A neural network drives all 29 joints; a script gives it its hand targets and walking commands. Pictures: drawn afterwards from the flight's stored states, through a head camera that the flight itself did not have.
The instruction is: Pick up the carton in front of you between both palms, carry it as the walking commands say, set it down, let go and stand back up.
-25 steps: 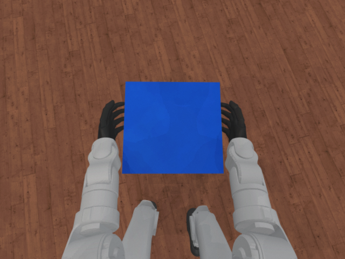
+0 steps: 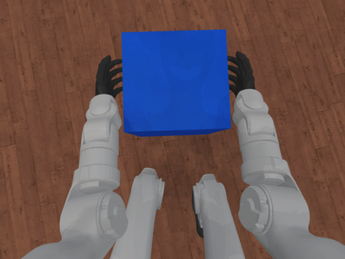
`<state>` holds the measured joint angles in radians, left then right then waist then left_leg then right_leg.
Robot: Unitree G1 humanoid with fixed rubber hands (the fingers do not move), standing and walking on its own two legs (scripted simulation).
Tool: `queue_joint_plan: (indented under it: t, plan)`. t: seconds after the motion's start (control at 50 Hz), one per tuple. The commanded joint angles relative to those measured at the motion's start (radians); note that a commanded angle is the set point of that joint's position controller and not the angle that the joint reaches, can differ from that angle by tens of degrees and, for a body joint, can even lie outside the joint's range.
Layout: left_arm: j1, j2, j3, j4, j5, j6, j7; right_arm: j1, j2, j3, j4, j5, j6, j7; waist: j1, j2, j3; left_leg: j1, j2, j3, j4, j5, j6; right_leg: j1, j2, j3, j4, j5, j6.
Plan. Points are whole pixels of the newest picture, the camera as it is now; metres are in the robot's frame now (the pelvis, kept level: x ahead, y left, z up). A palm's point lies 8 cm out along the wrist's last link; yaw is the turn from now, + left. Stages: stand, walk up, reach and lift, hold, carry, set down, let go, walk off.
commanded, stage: set down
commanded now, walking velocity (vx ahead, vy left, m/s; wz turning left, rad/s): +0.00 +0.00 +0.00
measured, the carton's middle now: (174, 94) +0.48 +0.04 -0.17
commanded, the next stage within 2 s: none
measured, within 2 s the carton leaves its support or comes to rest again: rests again in 1.10 s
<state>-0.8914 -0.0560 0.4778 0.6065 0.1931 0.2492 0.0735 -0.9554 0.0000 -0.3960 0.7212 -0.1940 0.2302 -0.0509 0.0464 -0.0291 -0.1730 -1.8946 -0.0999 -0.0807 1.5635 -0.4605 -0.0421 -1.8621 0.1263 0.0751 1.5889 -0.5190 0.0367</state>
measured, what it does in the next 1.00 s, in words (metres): lowers itself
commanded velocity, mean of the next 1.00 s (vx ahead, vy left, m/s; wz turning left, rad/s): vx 0.00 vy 0.00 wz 0.00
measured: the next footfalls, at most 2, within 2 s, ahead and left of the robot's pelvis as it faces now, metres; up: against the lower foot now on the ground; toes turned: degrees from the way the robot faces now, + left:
none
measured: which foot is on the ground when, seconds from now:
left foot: down 0.00-1.00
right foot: down 0.00-1.00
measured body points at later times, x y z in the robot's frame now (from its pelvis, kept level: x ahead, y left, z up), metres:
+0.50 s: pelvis -0.02 -0.01 -0.11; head +0.33 +0.01 +0.18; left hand +0.49 +0.19 -0.25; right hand +0.54 -0.11 -0.25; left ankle +0.09 +0.12 -0.51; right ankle +0.08 -0.12 -0.51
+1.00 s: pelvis -0.01 -0.01 -0.16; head +0.35 +0.00 +0.11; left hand +0.50 +0.20 -0.33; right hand +0.55 -0.10 -0.33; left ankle +0.09 +0.12 -0.51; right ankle +0.07 -0.12 -0.51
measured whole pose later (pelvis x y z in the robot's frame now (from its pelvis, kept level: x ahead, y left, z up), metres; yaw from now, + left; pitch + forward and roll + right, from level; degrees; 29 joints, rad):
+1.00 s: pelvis -0.01 -0.01 -0.16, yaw +0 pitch +41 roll +2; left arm -1.26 0.13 0.45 0.82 0.04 0.22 0.11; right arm -1.42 -0.22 -0.18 1.03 -0.03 0.20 -0.12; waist 0.08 -0.02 0.23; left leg -2.26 -0.10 -0.03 2.13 -0.59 -0.07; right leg -2.24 0.16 0.04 2.18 -0.65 0.04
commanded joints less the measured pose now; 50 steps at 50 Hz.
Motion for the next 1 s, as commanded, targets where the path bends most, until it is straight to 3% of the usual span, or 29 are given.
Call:
queue_joint_plan:
  t: [0.0,0.34,0.64,0.68,0.78,0.98]
  plan:
    - [-0.639,-0.882,-0.554,0.028,-0.114,-0.007,-0.203,-0.608,0.902,0.494,0.023,0.104,-0.016,0.189,0.026,0.004,-0.990,0.623,-0.064,0.126,-0.064,0.298,-0.023,0.387,0.066,-0.114,-0.092,0.238,0.002]
    - [-0.880,-0.764,-0.458,0.074,-0.123,-0.003,-0.213,-0.829,0.797,0.425,0.130,0.115,-0.004,0.180,0.054,-0.023,-0.933,0.397,-0.048,0.166,0.166,0.254,-0.025,0.214,0.059,-0.130,0.129,0.191,-0.004]
    - [-1.068,-0.649,-0.513,0.053,-0.252,-0.030,-0.225,-1.017,0.708,0.541,0.118,0.239,-0.033,0.152,0.091,-0.054,-0.960,0.334,-0.019,0.186,0.381,0.338,-0.024,0.264,0.036,-0.123,0.346,0.295,-0.011]
    - [-1.110,-0.655,-0.533,0.021,-0.287,-0.033,-0.230,-1.051,0.724,0.563,0.087,0.254,-0.035,0.151,0.100,-0.084,-0.974,0.294,-0.021,0.185,0.394,0.350,-0.020,0.279,0.033,-0.124,0.372,0.318,-0.015]
    - [-1.047,-0.667,-0.539,0.062,-0.293,-0.039,-0.240,-1.000,0.749,0.584,0.107,0.271,-0.048,0.154,0.099,-0.082,-0.896,0.295,-0.024,0.179,0.438,0.424,-0.012,0.231,0.036,-0.115,0.404,0.383,-0.016]
    - [-1.016,-0.628,-0.457,0.138,-0.238,-0.054,-0.252,-0.955,0.698,0.497,0.207,0.237,-0.068,0.166,0.093,-0.066,-0.663,0.172,-0.022,0.168,0.456,0.325,-0.007,0.083,0.040,-0.104,0.418,0.281,-0.032]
